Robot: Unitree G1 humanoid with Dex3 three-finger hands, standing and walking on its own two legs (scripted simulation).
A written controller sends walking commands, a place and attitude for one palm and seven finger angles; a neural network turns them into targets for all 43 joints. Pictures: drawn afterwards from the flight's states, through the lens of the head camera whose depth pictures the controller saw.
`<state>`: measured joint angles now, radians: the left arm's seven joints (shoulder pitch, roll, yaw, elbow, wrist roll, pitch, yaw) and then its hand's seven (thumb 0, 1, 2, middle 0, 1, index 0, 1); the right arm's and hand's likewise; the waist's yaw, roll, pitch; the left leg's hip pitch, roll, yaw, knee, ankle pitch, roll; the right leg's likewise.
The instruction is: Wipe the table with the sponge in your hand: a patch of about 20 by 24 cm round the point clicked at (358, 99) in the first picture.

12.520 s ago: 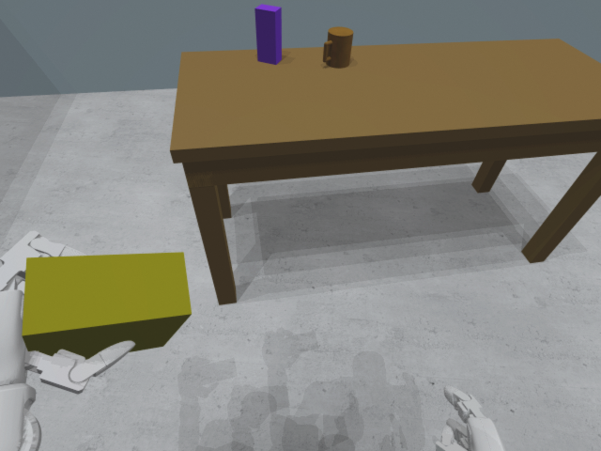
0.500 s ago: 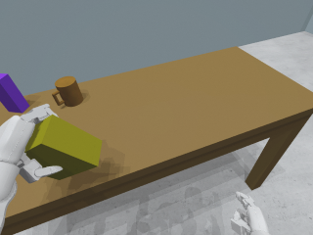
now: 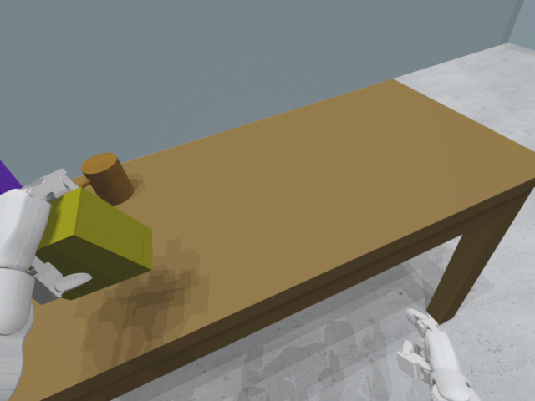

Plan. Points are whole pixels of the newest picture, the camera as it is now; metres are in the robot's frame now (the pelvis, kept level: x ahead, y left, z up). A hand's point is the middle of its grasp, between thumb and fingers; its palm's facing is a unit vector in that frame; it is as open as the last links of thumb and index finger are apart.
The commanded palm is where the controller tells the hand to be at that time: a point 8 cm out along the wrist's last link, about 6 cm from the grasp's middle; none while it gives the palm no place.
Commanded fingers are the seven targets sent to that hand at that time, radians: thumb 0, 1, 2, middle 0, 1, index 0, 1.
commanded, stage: turn the palm down, sponge in hand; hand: left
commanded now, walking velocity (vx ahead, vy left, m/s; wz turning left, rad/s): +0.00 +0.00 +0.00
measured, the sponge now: (89, 255) +0.25 +0.27 +0.15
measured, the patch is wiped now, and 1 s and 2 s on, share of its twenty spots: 0.00 0.00 0.00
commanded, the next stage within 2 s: move the sponge above the wiping area in 0.88 s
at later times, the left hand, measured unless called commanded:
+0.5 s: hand out of the picture +0.20 +0.37 +0.21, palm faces +0.36 -0.07 -0.93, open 10.6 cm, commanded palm +0.15 +0.33 +0.23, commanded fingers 0.00 0.10 1.30 -1.20 -1.60 -1.20 -1.60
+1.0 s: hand (5, 265) +0.21 +0.35 +0.18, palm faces +0.24 -0.13 -0.96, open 10.6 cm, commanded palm +0.16 +0.33 +0.23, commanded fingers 0.00 0.10 1.30 -1.20 -1.60 -1.20 -1.60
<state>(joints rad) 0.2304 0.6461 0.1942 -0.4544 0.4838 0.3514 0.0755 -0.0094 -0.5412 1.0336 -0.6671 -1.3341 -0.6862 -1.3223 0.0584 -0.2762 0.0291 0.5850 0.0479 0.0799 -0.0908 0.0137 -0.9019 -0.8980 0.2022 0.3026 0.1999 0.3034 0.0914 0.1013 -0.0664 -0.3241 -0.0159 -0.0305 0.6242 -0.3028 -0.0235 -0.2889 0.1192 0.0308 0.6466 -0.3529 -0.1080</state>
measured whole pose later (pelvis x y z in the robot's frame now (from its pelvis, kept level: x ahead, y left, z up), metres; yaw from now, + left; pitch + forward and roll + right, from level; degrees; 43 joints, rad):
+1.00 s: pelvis -0.02 +0.04 +0.02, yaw +2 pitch -4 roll +0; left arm 0.03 0.53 0.03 -0.26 0.79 0.56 -0.04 0.00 -0.54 1.04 -0.68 -1.30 -0.70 -1.29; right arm -0.02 -0.25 0.09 0.67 0.06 0.04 -0.06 0.02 -0.90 -0.90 0.20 0.30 0.20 0.30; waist 0.12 0.12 -0.02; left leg -0.21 -0.07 -0.05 0.44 -0.17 0.04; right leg -0.15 0.06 0.02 0.45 -0.24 -0.05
